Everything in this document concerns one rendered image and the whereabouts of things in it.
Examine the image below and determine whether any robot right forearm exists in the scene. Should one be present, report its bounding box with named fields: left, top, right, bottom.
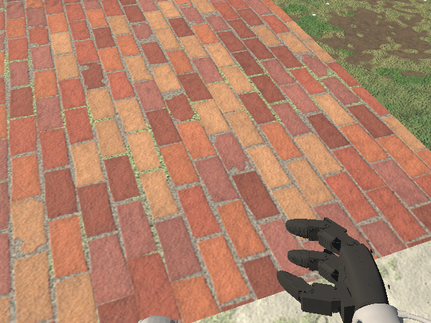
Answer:
left=352, top=303, right=403, bottom=323

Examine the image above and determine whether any right robot hand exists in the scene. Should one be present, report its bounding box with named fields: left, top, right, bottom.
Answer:
left=277, top=217, right=390, bottom=323

